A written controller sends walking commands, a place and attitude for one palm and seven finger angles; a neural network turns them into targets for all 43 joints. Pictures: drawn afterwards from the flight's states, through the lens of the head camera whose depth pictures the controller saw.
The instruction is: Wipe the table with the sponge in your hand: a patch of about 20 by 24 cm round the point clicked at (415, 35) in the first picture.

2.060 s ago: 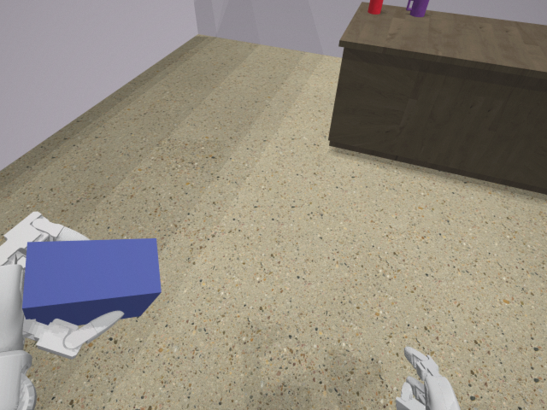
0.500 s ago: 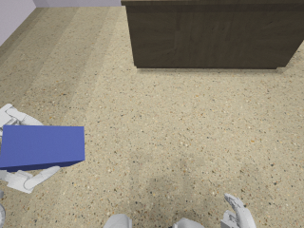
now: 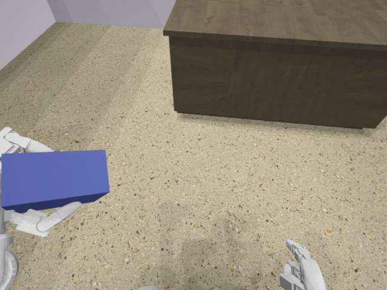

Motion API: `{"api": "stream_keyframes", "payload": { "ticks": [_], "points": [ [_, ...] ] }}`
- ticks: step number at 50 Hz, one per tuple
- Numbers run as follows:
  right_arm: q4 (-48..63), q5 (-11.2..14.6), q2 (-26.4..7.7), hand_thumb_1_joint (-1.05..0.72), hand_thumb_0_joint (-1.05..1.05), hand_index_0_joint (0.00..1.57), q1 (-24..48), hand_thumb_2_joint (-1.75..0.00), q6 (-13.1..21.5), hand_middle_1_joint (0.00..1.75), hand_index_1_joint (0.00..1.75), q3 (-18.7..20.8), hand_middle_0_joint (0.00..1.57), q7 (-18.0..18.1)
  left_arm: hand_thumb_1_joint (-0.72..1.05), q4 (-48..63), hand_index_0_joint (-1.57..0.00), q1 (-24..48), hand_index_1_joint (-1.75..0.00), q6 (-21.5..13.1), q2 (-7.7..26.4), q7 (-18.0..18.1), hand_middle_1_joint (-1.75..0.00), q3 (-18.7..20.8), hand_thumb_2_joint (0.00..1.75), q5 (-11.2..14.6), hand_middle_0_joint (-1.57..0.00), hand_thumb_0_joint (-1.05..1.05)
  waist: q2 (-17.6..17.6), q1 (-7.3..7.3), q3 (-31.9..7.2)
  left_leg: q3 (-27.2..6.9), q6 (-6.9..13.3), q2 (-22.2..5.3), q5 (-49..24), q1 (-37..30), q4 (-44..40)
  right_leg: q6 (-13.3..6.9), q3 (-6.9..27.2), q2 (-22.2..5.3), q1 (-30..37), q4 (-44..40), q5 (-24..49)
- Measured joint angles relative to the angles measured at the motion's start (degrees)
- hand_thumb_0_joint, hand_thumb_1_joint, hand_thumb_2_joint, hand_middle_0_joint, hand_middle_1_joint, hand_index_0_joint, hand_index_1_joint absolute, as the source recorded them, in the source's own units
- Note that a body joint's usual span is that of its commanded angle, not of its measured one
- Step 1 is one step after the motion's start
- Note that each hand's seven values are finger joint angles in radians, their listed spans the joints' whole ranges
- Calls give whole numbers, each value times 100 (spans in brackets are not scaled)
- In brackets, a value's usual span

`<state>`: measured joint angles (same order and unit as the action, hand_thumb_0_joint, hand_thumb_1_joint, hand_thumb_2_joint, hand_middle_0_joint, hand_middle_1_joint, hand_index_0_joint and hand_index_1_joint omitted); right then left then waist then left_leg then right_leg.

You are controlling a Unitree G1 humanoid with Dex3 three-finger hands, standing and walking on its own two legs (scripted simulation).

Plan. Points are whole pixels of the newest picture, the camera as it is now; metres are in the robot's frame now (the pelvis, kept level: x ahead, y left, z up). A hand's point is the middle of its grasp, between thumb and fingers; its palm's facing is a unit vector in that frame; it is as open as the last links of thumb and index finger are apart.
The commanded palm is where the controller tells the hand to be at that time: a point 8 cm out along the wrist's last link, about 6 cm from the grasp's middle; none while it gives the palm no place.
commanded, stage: walk to a spot facing it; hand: left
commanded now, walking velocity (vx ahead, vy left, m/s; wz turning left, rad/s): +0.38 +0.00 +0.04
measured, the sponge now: (71, 181) +0.23 +0.21 +0.17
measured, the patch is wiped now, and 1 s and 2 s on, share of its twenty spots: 0.00 0.00 0.00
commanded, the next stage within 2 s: none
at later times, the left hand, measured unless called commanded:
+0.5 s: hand (131, 114) +0.37 +0.15 +0.18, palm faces +0.42 -0.78 -0.47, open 10.4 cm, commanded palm +0.30 +0.20 +0.20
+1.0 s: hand (133, 65) +0.48 +0.17 +0.21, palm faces +0.51 -0.73 -0.45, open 10.4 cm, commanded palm +0.42 +0.21 +0.20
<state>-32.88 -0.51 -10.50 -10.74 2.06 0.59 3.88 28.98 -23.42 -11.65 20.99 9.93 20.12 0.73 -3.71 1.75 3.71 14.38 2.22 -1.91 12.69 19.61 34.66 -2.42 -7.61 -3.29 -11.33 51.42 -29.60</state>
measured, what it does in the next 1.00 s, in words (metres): walks ahead: right foot, then left foot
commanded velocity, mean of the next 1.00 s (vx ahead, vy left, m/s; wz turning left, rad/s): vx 0.37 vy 0.00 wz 0.21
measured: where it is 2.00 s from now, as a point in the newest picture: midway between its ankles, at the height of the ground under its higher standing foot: (213, 218)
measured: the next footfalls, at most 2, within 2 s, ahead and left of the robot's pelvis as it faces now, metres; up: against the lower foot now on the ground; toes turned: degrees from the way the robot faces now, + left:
right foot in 0.34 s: +0.23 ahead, -0.19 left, +0.00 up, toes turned -10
left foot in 0.74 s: +0.35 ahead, +0.05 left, +0.00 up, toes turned +17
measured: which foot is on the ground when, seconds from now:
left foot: down 0.00-0.34, up 0.36-0.72, down 0.74-1.00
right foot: up 0.00-0.32, down 0.34-0.76, up 0.78-1.00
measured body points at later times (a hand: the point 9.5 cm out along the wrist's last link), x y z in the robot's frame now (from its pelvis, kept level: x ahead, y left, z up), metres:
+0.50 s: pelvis +0.16 -0.09 +0.01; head +0.20 -0.11 +0.46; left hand +0.34 +0.19 +0.21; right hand +0.34 -0.33 -0.10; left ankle +0.13 +0.05 -0.61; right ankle +0.19 -0.18 -0.72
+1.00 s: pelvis +0.31 -0.09 +0.02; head +0.35 -0.09 +0.47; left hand +0.45 +0.20 +0.23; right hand +0.51 -0.24 -0.08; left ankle +0.31 +0.04 -0.72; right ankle +0.38 -0.22 -0.68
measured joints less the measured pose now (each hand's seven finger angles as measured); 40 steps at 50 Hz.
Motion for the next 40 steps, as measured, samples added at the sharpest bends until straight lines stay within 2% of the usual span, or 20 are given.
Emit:
{"api": "stream_keyframes", "payload": {
  "ticks": [2, 3, 5, 7, 10, 12, 15, 16, 17, 18, 20, 22, 24, 26, 29, 32, 35, 37, 38, 40],
  "points": [
    [-11, -32, 147, -90, 1, 20, 196, -90, 19, 30, 30, -77, 20, -52, -51, -119, -70, 203, -136, 11, 135, -39, -135, 42, 100, 11, -70, -1, 33, -139, 119, -73, -10, -53, 281, -79, 168, 94, 374, 135, -668, 1429, -127],
    [-16, -28, 217, -90, 1, 20, 256, -90, 28, 30, 30, -120, 20, -87, -51, -128, -70, 251, -136, 46, 213, -78, -135, 69, 100, 18, -70, -1, 72, -205, 141, -132, -34, -95, 334, -125, 147, 133, 454, 151, -984, 1842, -126],
    [-12, 3, 336, -90, 1, 20, 304, -90, 69, 30, 30, -178, 20, -150, -51, 5, -70, 180, -136, 64, 327, -122, -135, 164, 100, 41, -70, -1, 161, -261, 161, -204, -110, -218, 339, -233, 9, 199, 529, 54, -1560, 2079, 7],
    [7, 30, 405, -90, 1, 20, 247, -90, 128, 30, 30, -196, 20, -202, -51, 264, -70, -85, -136, 1, 348, -139, -135, 273, 100, 59, -70, -1, 262, -242, 156, -224, -197, -359, 333, -373, -185, 260, 495, -155, -1961, 1672, 341],
    [-3, 50, 404, -90, 1, 20, 18, -90, 228, 30, 30, -161, 20, -243, -51, 540, -70, -539, -136, -155, 273, -159, -135, 360, 100, 69, -70, -1, 460, -165, 113, -280, -356, -559, 360, -631, -462, 362, 290, -405, -2079, 476, 896],
    [-56, 62, 352, -90, 1, 20, -159, -90, 280, 30, 30, -116, 20, -225, -51, 496, -70, -690, -136, -236, 198, -178, -135, 344, 100, 67, -70, -1, 611, -107, 70, -364, -470, -680, 422, -791, -565, 423, 128, -444, -1920, -263, 1150],
    [-156, 85, 250, -90, 1, 20, -368, -90, 298, 30, 30, -47, 21, -141, -51, 213, -70, -641, -136, -234, 115, -191, -136, 303, 100, 32, -70, -1, 761, -19, 24, -514, -607, -840, 690, -940, -385, 472, -164, -347, -1429, -1209, 1443],
    [-173, 97, 222, -90, 1, 20, -424, -90, 287, 30, 30, -30, 21, -110, -51, 124, -70, -576, -136, -197, 135, -184, -136, 305, 100, 15, -70, -1, 754, -8, 7, -582, -575, -873, 881, -900, -117, 463, -254, -295, -1191, -1551, 1529],
    [-202, 118, 180, -90, 1, 20, -443, -90, 268, 30, 30, -2, 21, -84, -51, 40, -70, -447, -136, -151, 141, -179, -136, 286, 100, -22, -70, -1, 735, -11, 7, -633, -452, -920, 1088, -729, 381, 357, -294, -283, -1077, -1665, 1750],
    [-301, 123, 74, -90, 1, 20, -364, -90, 220, 30, 30, 40, 21, -56, -51, -83, -70, -252, -136, -98, 28, -182, -136, 194, 100, -69, -70, -1, 800, -2, 61, -857, -337, -900, 1361, -444, 1157, 235, -359, -281, -1125, -1370, 1661],
    [-550, 98, -160, -90, 1, 20, -132, -90, 113, 30, 30, 110, 20, -19, -51, -297, -70, 50, -136, 31, -254, -197, -136, -17, 100, -103, -70, -1, 849, -5, 188, -1236, -241, -596, 1588, 132, 2694, 92, -427, -318, -1054, -1048, 1283],
    [-650, 83, -324, -90, 1, 20, 48, -90, 43, 30, 30, 169, 20, -31, -51, -349, -70, 80, -136, 108, -408, -220, -136, -140, 100, -109, -70, -1, 796, -34, 242, -1251, -270, -368, 1400, 608, 3670, 61, -421, -328, -876, -1133, 1145],
    [-595, 81, -410, -90, 1, 20, 168, -90, -17, 30, 30, 210, 20, -49, -51, -200, -70, -68, -136, 110, -378, -245, -136, -165, 100, -135, -70, -1, 707, -138, 261, -1166, -323, -297, 1181, 991, 4010, 60, -455, -315, -665, -1372, 1170],
    [-462, 71, -435, -90, 1, 20, 207, -90, -44, 30, 30, 239, 20, -60, -51, 35, -70, -256, -136, 39, -219, -253, -136, -118, 100, -138, -70, -1, 592, -240, 242, -1059, -358, -322, 977, 1216, 3729, 37, -516, -293, -452, -1657, 1201],
    [-218, 60, -414, -91, 1, 20, 139, -90, -55, 30, 30, 274, 20, -77, -51, 418, -70, -489, -136, -94, 92, -217, -136, 76, 100, -83, -70, -1, 388, -307, 165, -856, -355, -411, 724, 1201, 2533, 38, -594, -276, -178, -2008, 1208],
    [-11, 51, -399, -91, 1, 20, -12, -90, -60, 30, 30, 307, 20, -83, -51, 669, -70, -636, -136, -216, 283, -130, -136, 279, 100, -9, -70, -1, 251, -265, 49, -661, -321, -432, 580, 955, 1305, 87, -648, -272, 28, -2142, 1088],
    [86, 52, -386, -91, 1, 20, -168, -90, -78, 30, 30, 323, 20, -55, -51, 689, -70, -665, -136, -236, 248, -35, -136, 334, 100, 34, -70, -1, 184, -181, -82, -445, -284, -324, 279, 532, 326, 193, -676, -319, 203, -2000, 802],
    [159, 49, -399, -90, 1, 20, -260, -90, -77, 30, 30, 313, 20, -12, -51, 628, -70, -614, -136, -208, 170, 16, -136, 326, 100, 44, -70, -1, 200, -117, -181, -328, -201, -210, -74, 132, -249, 287, -653, -382, 197, -1536, 432],
    [135, 51, -340, -90, 1, 20, -224, -90, -67, 30, 30, 324, 20, 18, -51, 521, -70, -505, -136, -199, 142, 35, -136, 323, 100, 44, -70, -1, 129, -106, -174, -298, -117, -146, -165, 116, -125, 295, -535, -492, 77, -1074, 244],
    [49, 64, -174, -90, 1, 20, -94, -90, -56, 30, 30, 289, 20, 24, -51, 131, -70, -177, -136, -142, 41, 41, -136, 238, 100, 19, -70, -1, 98, -110, -112, -327, -12, -117, 136, 131, 267, 303, -4, -384, -386, 242, -148]
  ]
}}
